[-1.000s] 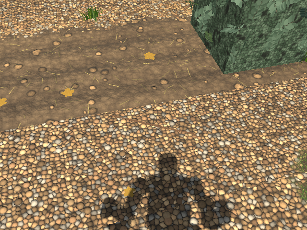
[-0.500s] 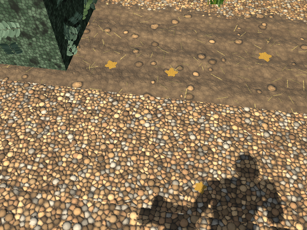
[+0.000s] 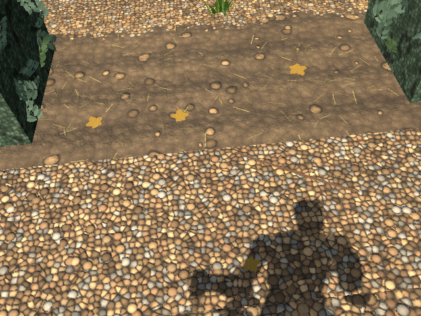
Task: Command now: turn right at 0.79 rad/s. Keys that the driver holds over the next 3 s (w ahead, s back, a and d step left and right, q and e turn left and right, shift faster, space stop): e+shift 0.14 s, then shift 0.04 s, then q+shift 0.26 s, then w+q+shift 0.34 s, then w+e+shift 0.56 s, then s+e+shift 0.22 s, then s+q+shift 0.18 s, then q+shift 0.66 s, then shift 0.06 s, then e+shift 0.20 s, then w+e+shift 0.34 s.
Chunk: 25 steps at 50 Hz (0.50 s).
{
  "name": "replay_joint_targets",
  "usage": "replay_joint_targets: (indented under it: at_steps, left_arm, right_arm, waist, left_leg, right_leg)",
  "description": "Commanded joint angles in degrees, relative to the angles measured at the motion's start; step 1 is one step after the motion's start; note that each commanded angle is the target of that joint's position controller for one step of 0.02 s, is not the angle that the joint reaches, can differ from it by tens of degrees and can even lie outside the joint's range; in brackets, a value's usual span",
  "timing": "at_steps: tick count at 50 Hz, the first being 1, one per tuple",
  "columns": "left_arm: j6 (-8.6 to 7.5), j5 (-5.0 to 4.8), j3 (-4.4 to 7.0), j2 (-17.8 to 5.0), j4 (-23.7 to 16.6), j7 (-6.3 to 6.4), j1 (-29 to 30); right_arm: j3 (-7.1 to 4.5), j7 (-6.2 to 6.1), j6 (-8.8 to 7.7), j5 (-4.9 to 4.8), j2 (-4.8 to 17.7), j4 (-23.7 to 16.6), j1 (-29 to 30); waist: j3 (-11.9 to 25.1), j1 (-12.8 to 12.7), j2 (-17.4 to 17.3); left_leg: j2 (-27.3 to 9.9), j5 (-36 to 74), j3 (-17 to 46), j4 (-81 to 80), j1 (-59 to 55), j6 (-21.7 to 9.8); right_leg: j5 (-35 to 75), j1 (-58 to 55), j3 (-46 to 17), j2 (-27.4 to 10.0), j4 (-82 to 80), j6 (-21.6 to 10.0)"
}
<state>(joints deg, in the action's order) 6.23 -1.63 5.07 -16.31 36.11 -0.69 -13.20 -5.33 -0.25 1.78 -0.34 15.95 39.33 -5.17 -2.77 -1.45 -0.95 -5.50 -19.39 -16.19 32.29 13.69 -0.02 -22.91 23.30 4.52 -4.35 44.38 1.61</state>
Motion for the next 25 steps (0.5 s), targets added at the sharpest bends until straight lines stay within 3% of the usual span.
replay_joint_targets:
  at_steps: [1, 2, 3, 4, 5, 6, 7, 8, 9, 12, 14, 15, 18, 20, 22, 24, 25]
  left_arm:
    - [-0.57, 0.15, 2.16, -5.28, -4.08, 0.16, -3.76]
    - [-0.99, 0.41, 4.20, -11.01, -3.74, 1.25, -7.88]
    - [-1.89, 1.42, 5.64, -19.21, -5.38, 1.45, -7.66]
    - [-3.73, 3.11, 4.78, -17.00, -5.80, 0.26, -8.81]
    - [-5.03, 2.81, 3.85, -15.21, -5.21, 0.04, -6.64]
    - [-5.39, 1.20, 3.44, -13.84, -4.94, 0.53, -3.76]
    - [-4.95, -0.23, 2.67, -11.87, -5.31, 1.20, -0.33]
    - [-4.44, -0.46, 1.83, -10.37, -5.98, 2.11, 2.12]
    - [-4.20, 0.19, 1.37, -9.78, -6.29, 2.56, 2.74]
    - [-4.98, 1.59, -0.33, -6.52, -4.84, 2.65, 3.19]
    - [-5.50, 2.45, -1.63, -3.64, -2.98, 2.47, 3.84]
    - [-5.63, 3.04, -1.78, -3.60, -2.19, 2.20, 3.95]
    - [-5.89, 3.73, -1.08, -6.33, -0.81, 1.22, 4.38]
    - [-5.33, 2.89, -0.01, -8.85, -0.54, 1.37, 4.87]
    - [-4.63, 1.89, 0.68, -9.37, -0.49, 1.93, 4.80]
    - [-4.77, 1.06, 1.46, -10.00, 0.27, 2.12, -0.03]
    - [-5.22, 0.83, 1.58, -9.96, 0.71, 2.00, -0.91]
  right_arm:
    - [-2.70, 0.55, -0.34, -1.46, 8.00, -2.19, 0.48]
    - [-2.36, 0.92, -0.35, -0.81, 5.95, -2.00, -1.12]
    - [-0.96, 0.75, -0.92, 1.14, 2.99, -7.65, 5.11]
    - [-1.32, 0.46, -1.18, 0.74, 5.30, -7.94, 8.51]
    - [-1.67, 0.22, -1.35, -0.28, 6.43, -8.10, 9.71]
    - [-1.88, -0.39, -1.57, -0.04, 6.59, -7.43, 8.57]
    - [-2.28, -0.94, -1.65, 0.68, 7.91, -6.73, 7.16]
    - [-2.43, -0.85, -1.53, 0.86, 8.39, -5.64, 4.98]
    - [-2.16, -0.44, -1.42, 0.72, 7.67, -4.68, 3.60]
    - [-0.86, 0.52, -0.64, 0.07, 4.80, -1.70, 0.09]
    - [0.27, 0.99, -0.29, 0.19, 2.42, -0.98, -0.35]
    - [0.47, 1.22, -0.16, -0.05, 2.39, -0.90, -0.33]
    - [-0.46, 1.05, 0.38, -0.90, 6.46, -2.16, -0.29]
    - [-1.10, 0.76, 0.46, -1.32, 8.67, -3.89, 0.60]
    - [-1.08, 1.13, 0.11, -1.63, 8.25, -4.74, -0.14]
    - [-0.54, 2.00, -0.05, -2.52, 6.91, -4.75, -1.46]
    - [-0.35, 2.49, -0.27, -2.87, 6.55, -5.13, -0.71]
  waist:
    - [6.83, -1.39, -3.01]
    - [7.08, -2.36, 8.31]
    - [6.91, -1.89, 24.00]
    - [13.32, -5.12, 15.16]
    - [10.22, -3.72, 11.16]
    - [8.08, -1.43, 6.72]
    - [7.18, 0.37, 4.60]
    - [8.06, 1.85, 4.86]
    - [8.75, 2.15, 4.96]
    - [10.21, 2.24, 4.29]
    - [9.91, 1.98, 6.40]
    - [9.04, 1.48, 7.99]
    - [5.12, 0.25, 9.42]
    - [1.61, -0.54, 9.48]
    - [0.91, -0.81, 8.65]
    - [3.26, -2.97, 8.15]
    - [1.82, -3.44, 7.58]
  left_leg:
    - [-13.27, 18.27, 6.12, 0.42, -2.38, -4.18]
    - [-7.04, 9.74, 1.42, 15.46, 6.99, 0.63]
    - [4.21, -19.05, 4.85, 35.02, 27.94, 5.92]
    - [5.58, -22.64, 17.49, 43.94, 30.33, 5.33]
    - [5.04, -18.01, 20.24, 45.64, 32.47, 3.91]
    - [4.11, -12.31, 21.57, 42.98, 32.90, 2.87]
    - [3.34, -6.94, 22.18, 39.43, 32.51, 2.74]
    - [3.31, -3.11, 21.76, 37.99, 29.14, 3.05]
    - [4.09, -0.06, 20.88, 37.34, 26.42, 3.61]
    - [2.74, 4.68, 19.64, 27.02, 19.16, 4.87]
    - [1.15, 6.54, 19.20, 17.73, 12.20, 5.15]
    - [1.02, 6.40, 18.37, 14.43, 9.17, 5.08]
    - [2.04, 1.89, 17.00, 11.25, 6.23, 3.98]
    - [2.78, -2.64, 16.21, 11.56, 10.72, 2.77]
    - [2.71, -5.63, 15.50, 11.85, 14.35, 1.47]
    - [2.27, -8.98, 14.52, 14.35, 17.99, -0.88]
    - [1.57, -11.00, 14.90, 14.89, 20.04, -2.46]
  right_leg:
    - [9.08, -8.67, 1.52, 2.79, -12.48, -3.99]
    - [28.98, -18.10, -9.52, -1.60, -18.95, -8.06]
    - [46.50, -25.82, -36.28, -14.84, -21.32, -20.27]
    - [41.52, -25.80, -38.89, -18.03, -24.14, -25.73]
    - [38.45, -25.13, -34.07, -15.65, -24.24, -23.46]
    - [36.26, -24.06, -29.71, -12.34, -23.37, -19.76]
    - [35.94, -22.82, -26.91, -10.42, -22.52, -17.00]
    - [37.05, -21.09, -24.15, -9.10, -22.37, -15.71]
    - [38.45, -20.13, -22.76, -8.29, -22.37, -15.35]
    - [41.05, -19.59, -15.86, -6.32, -21.81, -13.87]
    - [39.51, -16.94, -12.03, -4.80, -21.95, -12.77]
    - [38.41, -15.14, -11.02, -4.69, -22.42, -12.71]
    - [28.64, -11.14, -12.05, -6.74, -23.66, -13.27]
    - [25.85, -12.09, -14.06, -9.06, -22.53, -14.12]
    - [30.14, -15.63, -15.80, -11.41, -20.20, -14.70]
    - [6.06, -20.13, -20.06, -14.83, -23.82, -15.36]
    - [-8.44, -20.10, -22.69, -16.08, -26.44, -15.10]
